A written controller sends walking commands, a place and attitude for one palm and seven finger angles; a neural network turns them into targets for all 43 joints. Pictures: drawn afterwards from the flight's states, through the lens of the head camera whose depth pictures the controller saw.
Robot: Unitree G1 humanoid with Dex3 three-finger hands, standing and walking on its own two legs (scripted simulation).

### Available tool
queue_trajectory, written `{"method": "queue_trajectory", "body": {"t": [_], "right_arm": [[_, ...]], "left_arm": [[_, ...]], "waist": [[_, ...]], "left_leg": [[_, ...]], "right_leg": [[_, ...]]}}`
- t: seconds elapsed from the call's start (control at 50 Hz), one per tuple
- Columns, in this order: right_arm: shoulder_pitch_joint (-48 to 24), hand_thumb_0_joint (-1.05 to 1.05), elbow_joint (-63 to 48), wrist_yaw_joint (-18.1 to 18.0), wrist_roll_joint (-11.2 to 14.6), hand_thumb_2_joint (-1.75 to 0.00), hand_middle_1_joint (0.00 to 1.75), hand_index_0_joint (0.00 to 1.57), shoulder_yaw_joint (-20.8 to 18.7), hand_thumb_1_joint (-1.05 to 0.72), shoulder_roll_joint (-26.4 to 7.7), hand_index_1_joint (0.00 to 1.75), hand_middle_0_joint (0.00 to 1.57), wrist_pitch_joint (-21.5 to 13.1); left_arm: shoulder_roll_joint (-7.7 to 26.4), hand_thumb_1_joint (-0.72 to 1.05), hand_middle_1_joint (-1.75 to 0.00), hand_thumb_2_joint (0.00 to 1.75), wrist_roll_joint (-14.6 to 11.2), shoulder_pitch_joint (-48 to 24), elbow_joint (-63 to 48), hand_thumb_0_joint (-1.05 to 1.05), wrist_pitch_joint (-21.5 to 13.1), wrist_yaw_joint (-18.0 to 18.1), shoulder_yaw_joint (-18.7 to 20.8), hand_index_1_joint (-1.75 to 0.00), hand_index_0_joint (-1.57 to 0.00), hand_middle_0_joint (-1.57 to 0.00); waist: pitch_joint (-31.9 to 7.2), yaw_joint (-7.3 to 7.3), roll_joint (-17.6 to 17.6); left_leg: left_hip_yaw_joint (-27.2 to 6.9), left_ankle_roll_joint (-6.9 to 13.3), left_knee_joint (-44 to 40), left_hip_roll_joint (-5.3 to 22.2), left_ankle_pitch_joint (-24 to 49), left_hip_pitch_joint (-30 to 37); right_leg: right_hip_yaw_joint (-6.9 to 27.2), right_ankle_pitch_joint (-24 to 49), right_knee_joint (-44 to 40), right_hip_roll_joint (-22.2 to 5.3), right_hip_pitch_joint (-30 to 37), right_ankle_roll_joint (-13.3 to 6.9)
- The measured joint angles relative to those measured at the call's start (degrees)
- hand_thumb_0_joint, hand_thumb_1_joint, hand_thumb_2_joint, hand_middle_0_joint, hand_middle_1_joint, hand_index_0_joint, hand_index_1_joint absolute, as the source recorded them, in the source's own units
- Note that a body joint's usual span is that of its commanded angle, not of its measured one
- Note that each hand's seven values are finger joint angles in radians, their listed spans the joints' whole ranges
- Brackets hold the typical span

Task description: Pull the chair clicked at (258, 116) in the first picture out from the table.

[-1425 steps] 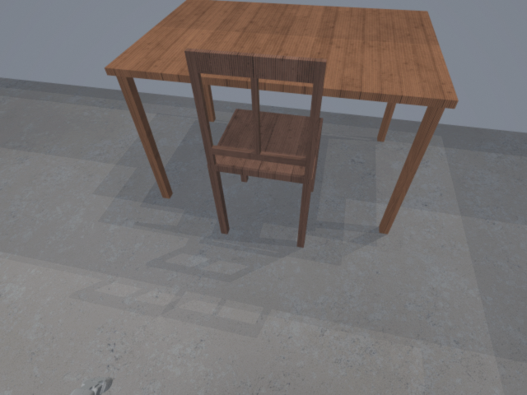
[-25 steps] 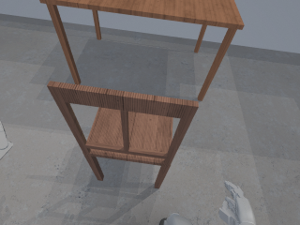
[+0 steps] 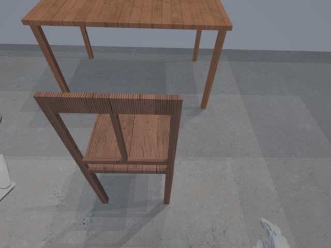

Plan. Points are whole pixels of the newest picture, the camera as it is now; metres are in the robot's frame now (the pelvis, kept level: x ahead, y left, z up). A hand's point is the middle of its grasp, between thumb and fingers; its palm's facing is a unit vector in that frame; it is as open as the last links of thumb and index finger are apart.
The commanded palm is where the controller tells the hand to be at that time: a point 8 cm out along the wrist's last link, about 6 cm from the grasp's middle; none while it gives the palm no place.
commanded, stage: stop stepping back and stand still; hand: left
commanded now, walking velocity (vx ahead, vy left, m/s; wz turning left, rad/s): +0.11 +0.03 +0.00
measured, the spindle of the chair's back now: (120, 139) +0.47 +0.16 -0.10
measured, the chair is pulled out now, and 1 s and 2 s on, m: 0.64 0.64 0.64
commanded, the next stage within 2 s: let the arm hang, fingers relaxed in 0.42 s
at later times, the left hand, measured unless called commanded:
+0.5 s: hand out of the picture +0.18 +0.29 +0.16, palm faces +0.46 -0.78 -0.43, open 7.4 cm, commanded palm none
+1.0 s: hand out of the picture +0.07 +0.19 -0.16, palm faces +0.03 -0.98 -0.20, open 7.0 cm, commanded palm none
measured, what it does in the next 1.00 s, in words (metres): stands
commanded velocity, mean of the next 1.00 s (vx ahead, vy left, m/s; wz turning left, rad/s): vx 0.04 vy -0.02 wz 0.00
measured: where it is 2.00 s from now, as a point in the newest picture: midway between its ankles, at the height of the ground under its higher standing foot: outside the picture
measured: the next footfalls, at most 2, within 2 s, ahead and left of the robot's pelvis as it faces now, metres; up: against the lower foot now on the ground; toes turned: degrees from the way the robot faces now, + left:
none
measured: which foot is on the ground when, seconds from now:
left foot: down 0.00-1.00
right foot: down 0.00-1.00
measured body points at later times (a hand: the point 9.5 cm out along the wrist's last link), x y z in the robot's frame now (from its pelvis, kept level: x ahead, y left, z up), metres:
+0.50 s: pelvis -0.01 +0.02 +0.00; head -0.02 +0.04 +0.45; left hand +0.15 +0.33 +0.19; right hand +0.14 -0.19 -0.08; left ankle +0.00 +0.13 -0.73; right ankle +0.03 -0.12 -0.73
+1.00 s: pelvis +0.01 +0.01 +0.00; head +0.02 +0.02 +0.45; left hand +0.06 +0.24 -0.15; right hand +0.03 -0.23 -0.14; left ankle +0.00 +0.13 -0.73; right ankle +0.03 -0.12 -0.73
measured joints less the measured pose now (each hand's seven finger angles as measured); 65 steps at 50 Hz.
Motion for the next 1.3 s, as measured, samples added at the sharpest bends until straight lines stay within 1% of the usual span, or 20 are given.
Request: {"method": "queue_trajectory", "body": {"t": [0.02,0.06,0.14,0.22,0.26,0.32,0.42,0.52,0.54,0.56,0.6,0.66,0.72,0.78,0.8,0.86,0.98,1.08,1.18,1.3], "right_arm": [[0.5,0.02,0.3,-0.1,0.1,-0.9,0.29,0.2,-0.2,-0.91,0.0,0.3,0.2,-0.3],[1.8,0.02,0.1,-0.2,0.1,-0.9,0.29,0.2,-0.2,-0.91,-0.2,0.3,0.2,-1.1],[3.4,0.02,-0.7,0.0,0.0,-0.9,0.29,0.2,-0.1,-0.91,-0.5,0.3,0.2,-2.7],[2.6,0.02,-0.5,0.6,-0.4,-0.9,0.29,0.2,0.7,-0.91,0.0,0.3,0.2,-3.2],[2.0,0.02,-0.4,0.8,-0.5,-0.9,0.29,0.2,1.3,-0.91,0.6,0.3,0.2,-3.1],[1.6,0.02,-0.6,1.1,-0.6,-0.9,0.29,0.2,2.3,-0.91,2.1,0.3,0.2,-3.0],[1.7,0.02,-1.1,1.5,-0.7,-0.9,0.3,0.2,3.7,-0.91,4.5,0.3,0.21,-3.2],[2.2,0.02,-0.5,1.9,-0.9,-0.9,0.3,0.2,4.2,-0.9,5.1,0.3,0.21,-3.3],[2.2,0.02,0.5,2.8,-1.3,-0.9,0.3,0.2,3.6,-0.9,4.7,0.3,0.21,-3.9],[1.7,0.01,2.0,3.8,-1.6,-0.9,0.3,0.2,2.9,-0.9,4.0,0.3,0.21,-3.8],[0.2,0.01,5.3,4.9,-2.3,-0.9,0.3,0.2,2.1,-0.9,2.4,0.3,0.21,-1.6],[-1.4,0.01,8.4,5.5,-3.1,-0.9,0.3,0.2,2.0,-0.91,1.4,0.3,0.2,1.7],[-0.9,0.01,9.8,5.6,-3.3,-0.9,0.29,0.2,2.8,-0.91,2.5,0.3,0.2,3.2],[1.0,0.01,11.8,5.5,-3.2,-0.9,0.29,0.2,3.8,-0.91,4.0,0.3,0.2,3.5],[1.9,0.01,12.6,5.2,-3.1,-0.9,0.29,0.2,3.9,-0.91,4.5,0.3,0.2,3.5],[3.9,0.01,15.3,4.4,-2.9,-0.9,0.29,0.2,3.4,-0.92,4.6,0.3,0.2,4.0],[6.4,0.01,17.9,3.6,-2.8,-0.9,0.29,0.2,2.1,-0.92,3.2,0.3,0.2,4.7],[7.5,0.01,19.5,3.9,-2.7,-0.9,0.29,0.2,2.4,-0.92,3.7,0.3,0.2,4.8],[7.7,0.01,21.0,4.3,-2.7,-0.9,0.29,0.2,3.0,-0.91,5.3,0.3,0.2,4.8],[7.6,0.01,22.5,4.2,-2.6,-0.9,0.29,0.2,3.3,-0.91,6.6,0.3,0.2,4.7]], "left_arm": [[-0.2,0.88,-0.31,0.89,0.1,-0.3,-0.2,0.01,-0.1,0.0,-0.2,-0.3,-0.22,-0.22],[-1.0,0.88,-0.31,0.89,0.6,-0.8,-0.1,0.01,-0.7,-0.1,-0.4,-0.3,-0.22,-0.22],[-3.2,0.88,-0.31,0.9,1.9,-4.2,2.6,0.01,-1.9,0.1,-0.8,-0.3,-0.22,-0.22],[-5.5,0.88,-0.31,0.9,2.2,-8.1,6.0,0.01,-2.0,0.4,-1.2,-0.3,-0.21,-0.22],[-6.3,0.88,-0.31,0.9,2.2,-9.2,7.1,0.01,-1.5,0.4,-1.7,-0.3,-0.21,-0.21],[-6.9,0.89,-0.31,0.9,2.2,-9.7,7.4,0.01,-0.6,0.2,-2.6,-0.3,-0.21,-0.21],[-5.7,0.89,-0.31,0.9,2.1,-8.7,5.2,0.02,0.2,-0.1,-3.0,-0.3,-0.21,-0.21],[-4.5,0.88,-0.31,0.9,1.9,-7.6,3.8,0.02,-0.5,-0.3,-1.8,-0.3,-0.21,-0.21],[-4.3,0.89,-0.31,0.9,2.8,-8.8,6.4,0.01,-1.1,-1.1,-2.7,-0.3,-0.21,-0.21],[-4.6,0.89,-0.31,0.9,3.5,-11.2,11.2,0.01,-0.3,-2.7,-4.6,-0.3,-0.21,-0.21],[-7.2,0.89,-0.3,0.9,4.1,-16.0,24.1,0.0,4.3,-5.2,-9.4,-0.3,-0.2,-0.2],[-12.3,0.9,-0.3,0.9,4.6,-20.6,45.1,0.0,11.0,-7.3,-16.1,-0.29,-0.2,-0.2],[-16.4,0.91,-0.3,0.9,4.9,-21.9,60.5,0.01,13.9,-8.6,-21.8,-0.29,-0.19,-0.2],[-19.8,0.91,-0.3,0.9,4.1,-21.1,70.4,0.01,14.1,-9.1,-25.5,-0.29,-0.2,-0.2],[-20.4,0.95,-0.3,0.9,2.8,-21.3,71.5,-0.02,13.0,-8.3,-24.1,-0.29,-0.2,-0.2],[-18.5,1.0,-0.3,0.89,3.2,-23.0,74.3,-0.07,11.3,-7.9,-24.1,-0.3,-0.21,-0.21],[-16.2,0.97,-0.3,0.89,3.7,-22.8,81.6,-0.05,11.8,-8.2,-25.2,-0.3,-0.21,-0.21],[-15.5,0.93,-0.3,0.9,3.6,-22.0,85.3,-0.02,12.0,-8.3,-25.2,-0.3,-0.2,-0.21],[-15.7,0.92,-0.3,0.9,3.5,-21.3,87.4,0.0,11.8,-8.2,-25.3,-0.29,-0.2,-0.2],[-17.5,0.91,-0.3,0.9,3.4,-20.4,89.3,0.0,11.6,-8.1,-25.8,-0.29,-0.2,-0.2]], "waist": [[-0.3,0.63,-0.6],[-1.8,1.34,-0.9],[-4.0,2.32,0.7],[-4.1,3.15,1.8],[-3.9,3.25,2.1],[-3.5,2.91,1.9],[-2.6,2.39,0.8],[-2.6,2.91,0.6],[-3.3,3.1,1.1],[-4.0,3.41,1.7],[-4.9,3.61,3.3],[-4.8,2.73,4.8],[-2.9,1.5,2.6],[-1.1,1.08,-1.1],[-0.7,1.25,-2.1],[0.0,2.43,-3.1],[-0.8,1.95,0.0],[-1.1,2.13,2.2],[-0.6,2.6,3.0],[-0.2,2.89,2.7]], "left_leg": [[0.2,-0.2,-0.3,-0.1,0.1,0.6],[0.2,-0.3,-0.5,0.2,0.0,1.0],[-0.6,0.6,0.7,0.8,-0.8,0.0],[-0.6,1.2,1.4,0.7,-0.6,-0.7],[-0.5,1.3,1.1,0.6,0.1,-0.6],[-0.4,1.5,0.5,0.3,0.5,-0.4],[-0.8,1.5,0.4,-0.2,0.6,-0.1],[-0.9,1.2,0.6,0.0,-0.5,0.4],[-1.1,1.2,1.2,-0.1,-0.7,-0.6],[-1.3,1.2,2.1,-0.4,-1.1,-1.8],[-1.3,1.4,3.7,-1.1,-1.9,-3.4],[-1.0,1.8,4.9,-1.8,-2.9,-4.1],[-0.6,1.6,4.1,-2.2,-3.1,-2.8],[-0.7,1.1,2.6,-2.0,-2.7,-1.0],[-1.2,0.9,2.3,-1.7,-2.6,-0.8],[-2.2,0.3,1.4,-0.8,-2.1,0.1],[-2.1,0.0,0.2,0.1,-2.0,1.9],[-1.9,-0.1,-1.3,-0.1,-1.1,2.8],[-1.8,-0.3,-2.3,-0.1,-0.2,2.7],[-1.8,-0.6,-2.5,0.1,0.2,2.5]], "right_leg": [[0.2,0.5,-0.7,0.0,0.7,0.1],[0.2,1.2,-2.3,0.3,1.7,0.2],[-0.3,1.0,-4.4,1.1,2.6,0.3],[0.5,3.0,-6.0,1.6,2.9,0.3],[1.0,2.9,-6.2,1.8,3.0,0.5],[1.8,1.6,-6.2,1.9,3.0,0.5],[2.5,3.1,-6.5,2.0,3.5,0.5],[2.7,4.3,-7.3,2.3,4.3,0.9],[2.4,3.9,-6.6,2.2,3.4,0.9],[2.2,3.1,-5.1,1.8,2.0,1.1],[2.2,1.4,-2.3,1.1,-0.1,1.5],[2.7,-0.3,0.3,0.3,-1.5,1.9],[3.1,-1.5,1.7,-0.1,-1.2,1.5],[3.0,-1.8,1.2,0.2,0.1,1.1],[2.4,-1.6,0.5,0.4,0.7,0.9],[1.3,-0.6,-1.9,1.3,2.4,0.2],[1.3,0.5,-4.4,2.2,4.8,-0.1],[1.6,0.8,-4.7,2.1,5.0,-0.2],[1.6,1.1,-4.7,2.0,4.5,-0.5],[1.6,1.3,-4.5,2.3,4.0,-0.9]]}}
